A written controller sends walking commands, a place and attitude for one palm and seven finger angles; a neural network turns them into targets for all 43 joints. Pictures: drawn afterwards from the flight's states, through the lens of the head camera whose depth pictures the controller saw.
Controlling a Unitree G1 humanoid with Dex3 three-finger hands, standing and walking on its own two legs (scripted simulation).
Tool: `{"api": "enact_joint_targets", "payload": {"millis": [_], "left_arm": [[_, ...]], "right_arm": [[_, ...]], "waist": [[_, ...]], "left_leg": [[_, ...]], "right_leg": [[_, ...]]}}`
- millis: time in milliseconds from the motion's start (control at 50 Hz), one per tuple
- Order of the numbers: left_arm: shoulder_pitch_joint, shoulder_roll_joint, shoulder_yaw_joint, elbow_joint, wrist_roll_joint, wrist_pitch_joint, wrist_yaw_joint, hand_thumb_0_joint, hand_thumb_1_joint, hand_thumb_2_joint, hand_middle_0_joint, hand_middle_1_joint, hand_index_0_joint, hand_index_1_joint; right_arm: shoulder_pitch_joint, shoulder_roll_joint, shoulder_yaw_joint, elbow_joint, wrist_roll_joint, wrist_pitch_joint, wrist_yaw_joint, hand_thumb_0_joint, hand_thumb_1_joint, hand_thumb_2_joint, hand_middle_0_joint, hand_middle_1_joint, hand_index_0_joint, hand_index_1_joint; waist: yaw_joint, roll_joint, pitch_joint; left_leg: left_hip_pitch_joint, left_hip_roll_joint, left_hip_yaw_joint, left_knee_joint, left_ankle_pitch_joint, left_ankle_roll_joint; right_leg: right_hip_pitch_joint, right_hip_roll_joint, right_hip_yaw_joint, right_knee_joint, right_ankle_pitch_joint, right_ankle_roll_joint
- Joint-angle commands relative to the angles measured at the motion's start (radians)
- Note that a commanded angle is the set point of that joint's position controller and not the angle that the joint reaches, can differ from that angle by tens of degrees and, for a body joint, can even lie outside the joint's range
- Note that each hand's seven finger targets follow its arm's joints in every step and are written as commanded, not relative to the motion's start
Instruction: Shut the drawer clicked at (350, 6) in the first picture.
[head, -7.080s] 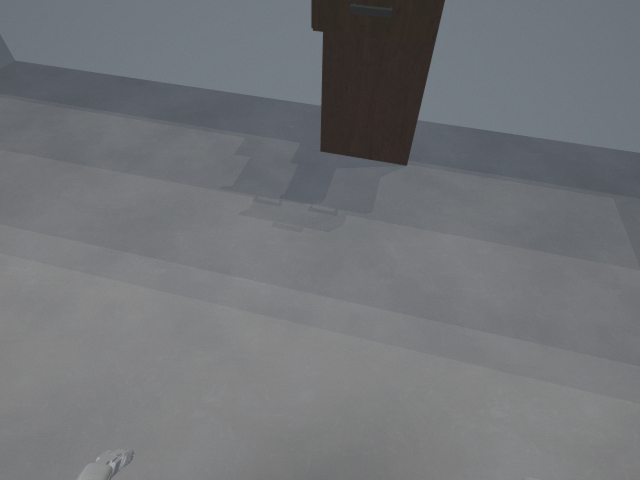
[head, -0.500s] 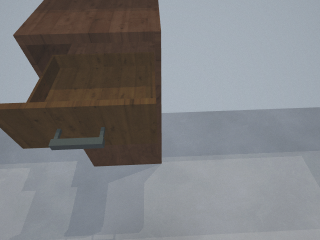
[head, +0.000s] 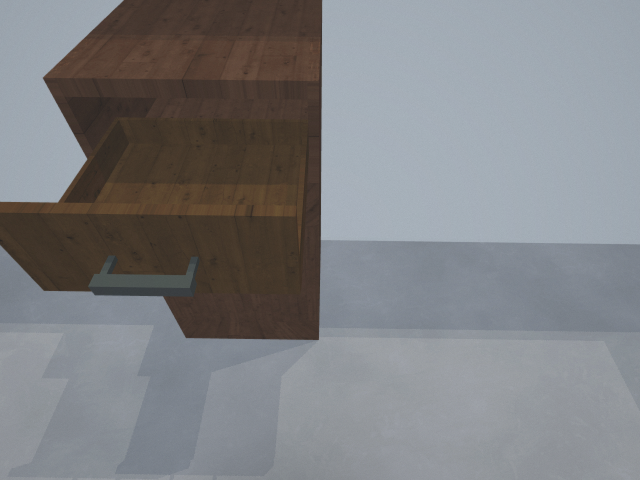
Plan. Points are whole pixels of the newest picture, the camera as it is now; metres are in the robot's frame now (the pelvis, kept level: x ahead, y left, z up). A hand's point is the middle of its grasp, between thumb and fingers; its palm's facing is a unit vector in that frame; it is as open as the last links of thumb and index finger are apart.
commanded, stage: come to a stop and stand still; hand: left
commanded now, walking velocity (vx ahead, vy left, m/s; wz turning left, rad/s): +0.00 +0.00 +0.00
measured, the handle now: (148, 273) +0.36 +0.27 +0.04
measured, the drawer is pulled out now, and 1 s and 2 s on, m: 0.28 0.28 0.28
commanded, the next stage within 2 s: look again from close up in 0.02 s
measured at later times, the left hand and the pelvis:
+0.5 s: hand out of the picture +0.03 +0.24 -0.17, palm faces +0.02 -0.97 -0.25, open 7.3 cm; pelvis +0.00 +0.05 -0.01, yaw -1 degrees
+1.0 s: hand out of the picture -0.03 +0.25 -0.18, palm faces -0.02 -0.98 -0.20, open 7.3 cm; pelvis -0.01 +0.08 -0.01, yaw -1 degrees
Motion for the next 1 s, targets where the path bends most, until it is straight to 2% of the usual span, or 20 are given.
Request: {"api": "enact_joint_targets", "payload": {"millis": [0,80,100,120,140,160,180,200,220,280,300,340,400,460,520,740,800,860,920,980], "left_arm": [[0.062,0.117,0.015,-0.024,-0.004,-0.017,0.009,0.000,0.900,0.900,-0.200,-0.300,-0.200,-0.300],[0.079,0.107,0.014,-0.018,-0.004,-0.021,0.011,0.000,0.900,0.900,-0.200,-0.300,-0.200,-0.300],[0.067,0.280,0.009,-0.111,0.018,-0.036,0.026,0.000,0.900,0.900,-0.200,-0.300,-0.200,-0.300],[0.070,0.231,0.030,-0.103,0.008,-0.044,0.029,0.000,0.900,0.900,-0.200,-0.300,-0.200,-0.300],[0.072,0.223,0.038,-0.101,0.007,-0.045,0.030,0.000,0.900,0.900,-0.200,-0.300,-0.200,-0.300],[0.086,0.209,0.029,-0.109,0.004,-0.044,0.028,0.000,0.900,0.900,-0.200,-0.300,-0.200,-0.300],[0.090,0.192,0.028,-0.111,0.008,-0.043,0.026,0.000,0.900,0.900,-0.200,-0.300,-0.200,-0.300],[0.083,0.182,0.021,-0.115,0.013,-0.043,0.028,0.000,0.900,0.900,-0.200,-0.300,-0.200,-0.300],[0.073,0.180,0.023,-0.114,0.012,-0.043,0.027,0.000,0.900,0.900,-0.200,-0.300,-0.200,-0.300],[0.036,0.188,0.025,-0.128,0.009,-0.044,0.021,0.000,0.900,0.900,-0.200,-0.300,-0.200,-0.300],[0.050,0.158,0.014,-0.130,0.010,-0.039,0.022,0.000,0.900,0.900,-0.200,-0.300,-0.200,-0.300],[0.049,0.169,0.013,-0.133,0.005,-0.033,0.019,0.000,0.900,0.900,-0.200,-0.300,-0.200,-0.300],[0.064,0.166,0.007,-0.140,0.006,-0.023,0.016,0.000,0.900,0.900,-0.200,-0.300,-0.200,-0.300],[0.051,0.180,0.009,-0.140,0.004,-0.018,0.013,0.000,0.900,0.900,-0.200,-0.300,-0.200,-0.300],[0.044,0.178,0.006,-0.149,0.006,-0.014,0.011,0.000,0.900,0.900,-0.200,-0.300,-0.200,-0.300],[0.059,0.154,0.002,-0.129,0.009,-0.006,0.007,0.000,0.900,0.900,-0.200,-0.300,-0.200,-0.300],[0.064,0.144,0.002,-0.124,0.017,-0.001,0.000,0.000,0.900,0.900,-0.200,-0.300,-0.200,-0.300],[0.076,0.124,0.005,-0.123,0.027,0.010,-0.009,0.000,0.900,0.900,-0.200,-0.300,-0.200,-0.300],[0.088,0.108,0.009,-0.127,0.028,0.008,-0.019,0.000,0.900,0.900,-0.200,-0.300,-0.200,-0.300],[0.114,0.093,0.018,-0.124,0.024,-0.003,-0.024,0.000,0.900,0.900,-0.200,-0.300,-0.200,-0.300]], "right_arm": [[0.085,-0.053,-0.002,-0.011,-0.001,-0.003,0.001,0.000,-0.900,-0.900,0.200,0.300,0.200,0.300],[0.099,-0.050,0.001,-0.008,-0.001,-0.009,0.001,0.000,-0.900,-0.900,0.200,0.300,0.200,0.300],[0.030,-0.159,-0.015,-0.142,-0.018,-0.006,0.013,0.000,-0.900,-0.900,0.200,0.300,0.200,0.300],[0.065,-0.131,-0.036,-0.152,-0.013,-0.027,0.007,0.000,-0.900,-0.900,0.200,0.300,0.200,0.300],[0.073,-0.108,-0.037,-0.141,-0.015,-0.030,0.000,0.000,-0.900,-0.900,0.200,0.300,0.200,0.300],[0.092,-0.091,-0.033,-0.143,-0.011,-0.029,-0.002,0.000,-0.900,-0.900,0.200,0.300,0.200,0.300],[0.098,-0.080,-0.034,-0.148,-0.009,-0.024,0.000,0.000,-0.900,-0.900,0.200,0.300,0.200,0.300],[0.104,-0.071,-0.026,-0.150,-0.010,-0.020,0.008,0.000,-0.900,-0.900,0.200,0.300,0.200,0.300],[0.092,-0.085,-0.030,-0.151,-0.009,-0.019,0.011,0.000,-0.900,-0.900,0.200,0.300,0.200,0.300],[0.099,-0.104,-0.030,-0.149,-0.010,-0.022,0.015,0.000,-0.900,-0.900,0.200,0.300,0.200,0.300],[0.109,-0.078,-0.019,-0.138,-0.011,-0.023,0.018,0.000,-0.900,-0.900,0.200,0.300,0.200,0.300],[0.102,-0.099,-0.015,-0.133,-0.011,-0.025,0.018,0.000,-0.900,-0.900,0.200,0.300,0.200,0.300],[0.080,-0.112,-0.007,-0.133,-0.012,-0.032,0.017,0.000,-0.900,-0.900,0.200,0.300,0.200,0.300],[0.063,-0.124,-0.004,-0.139,-0.012,-0.030,0.019,0.000,-0.900,-0.900,0.200,0.300,0.200,0.300],[0.061,-0.137,-0.003,-0.138,-0.012,-0.035,0.021,0.000,-0.900,-0.900,0.200,0.300,0.200,0.300],[0.053,-0.143,-0.004,-0.117,-0.008,-0.035,0.023,0.000,-0.900,-0.900,0.200,0.300,0.200,0.300],[0.074,-0.164,-0.012,-0.107,-0.011,-0.025,0.025,0.000,-0.900,-0.900,0.200,0.300,0.200,0.300],[0.077,-0.191,-0.027,-0.109,-0.013,-0.013,0.023,0.000,-0.900,-0.900,0.200,0.300,0.200,0.300],[0.093,-0.192,-0.032,-0.108,-0.015,-0.015,0.021,0.000,-0.900,-0.900,0.200,0.300,0.200,0.300],[0.090,-0.173,-0.032,-0.107,-0.014,-0.019,0.017,0.000,-0.900,-0.900,0.200,0.300,0.200,0.300]], "waist": [[-0.016,-0.031,0.036],[-0.017,-0.035,0.029],[-0.022,-0.077,0.148],[-0.023,0.056,-0.022],[-0.022,0.058,-0.111],[-0.017,0.033,-0.157],[-0.016,-0.019,-0.144],[-0.015,-0.115,-0.110],[-0.019,-0.127,-0.051],[-0.033,-0.083,0.022],[-0.027,-0.079,0.016],[-0.022,0.003,0.033],[-0.002,0.067,0.032],[-0.005,0.031,0.043],[-0.006,0.002,0.014],[-0.009,0.032,0.017],[-0.017,0.042,0.020],[-0.017,0.088,0.081],[-0.019,0.067,0.069],[-0.005,0.043,0.057]], "left_leg": [[0.029,0.037,-0.037,-0.038,0.078,0.042],[0.022,0.036,-0.041,-0.046,0.092,0.043],[-0.020,0.000,-0.081,0.045,0.112,0.065],[-0.048,0.015,-0.059,0.105,0.102,0.074],[-0.060,0.002,-0.051,0.131,0.070,0.074],[-0.064,-0.007,-0.049,0.148,0.026,0.068],[-0.091,-0.016,-0.044,0.165,-0.006,0.064],[-0.120,-0.023,-0.037,0.167,-0.025,0.065],[-0.124,-0.017,-0.044,0.169,-0.026,0.067],[-0.089,0.006,-0.058,0.115,0.043,0.072],[-0.073,0.015,-0.052,0.093,0.096,0.074],[-0.075,0.029,-0.073,0.064,0.150,0.077],[-0.079,0.044,-0.081,0.031,0.218,0.089],[-0.092,0.044,-0.095,-0.005,0.128,0.092],[-0.073,0.049,-0.097,-0.025,0.133,0.097],[-0.066,0.062,-0.120,-0.112,0.005,0.104],[-0.078,0.084,-0.174,-0.181,-0.273,0.121],[-0.135,0.147,-0.267,-0.248,-0.474,0.164],[-0.117,0.169,-0.306,-0.229,-0.447,0.201],[-0.164,0.137,-0.256,-0.152,-0.354,0.189]], "right_leg": [[-0.086,-0.179,0.175,-0.135,0.153,0.077],[-0.073,-0.180,0.172,-0.124,0.170,0.071],[-0.152,-0.153,0.181,-0.079,0.264,0.120],[-0.090,-0.212,0.200,0.000,0.299,0.106],[-0.032,-0.223,0.215,0.005,0.369,0.093],[-0.004,-0.233,0.219,0.001,0.338,0.078],[-0.022,-0.237,0.233,-0.022,0.274,0.067],[-0.015,-0.236,0.232,-0.031,0.285,0.069],[-0.072,-0.241,0.226,-0.044,0.236,0.055],[-0.160,-0.213,0.192,-0.030,0.174,0.021],[-0.140,-0.190,0.167,-0.006,0.224,0.032],[-0.146,-0.168,0.139,0.033,0.203,0.037],[-0.120,-0.152,0.130,0.049,0.165,0.041],[-0.128,-0.148,0.129,0.044,0.090,0.048],[-0.114,-0.148,0.123,0.051,0.083,0.056],[-0.127,-0.151,0.109,0.054,0.052,0.070],[-0.149,-0.125,0.058,0.102,-0.091,0.075],[-0.213,-0.101,0.008,0.212,-0.169,0.081],[-0.246,-0.104,0.012,0.270,-0.175,0.075],[-0.146,-0.107,0.019,0.140,-0.109,0.067]]}}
